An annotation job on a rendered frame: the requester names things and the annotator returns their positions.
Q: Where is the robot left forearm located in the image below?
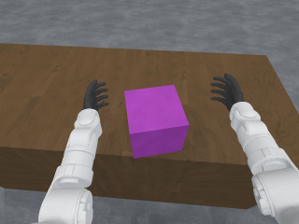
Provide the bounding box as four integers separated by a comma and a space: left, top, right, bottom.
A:
38, 108, 103, 222

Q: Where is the pedestal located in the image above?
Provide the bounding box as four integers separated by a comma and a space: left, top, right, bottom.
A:
0, 43, 299, 210

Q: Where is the right robot hand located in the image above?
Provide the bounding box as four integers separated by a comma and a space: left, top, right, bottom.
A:
210, 73, 245, 112

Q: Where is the robot right forearm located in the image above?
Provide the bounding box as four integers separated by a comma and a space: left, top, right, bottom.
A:
229, 102, 299, 175

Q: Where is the carton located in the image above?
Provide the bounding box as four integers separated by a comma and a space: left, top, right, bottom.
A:
124, 85, 190, 159

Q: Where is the robot left upper arm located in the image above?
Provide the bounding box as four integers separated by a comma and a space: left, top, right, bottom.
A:
31, 188, 93, 224

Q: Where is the robot right upper arm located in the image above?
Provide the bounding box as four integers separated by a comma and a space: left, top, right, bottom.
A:
251, 167, 299, 224

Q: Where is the left robot hand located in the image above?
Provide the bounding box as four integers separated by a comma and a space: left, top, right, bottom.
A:
82, 79, 109, 112

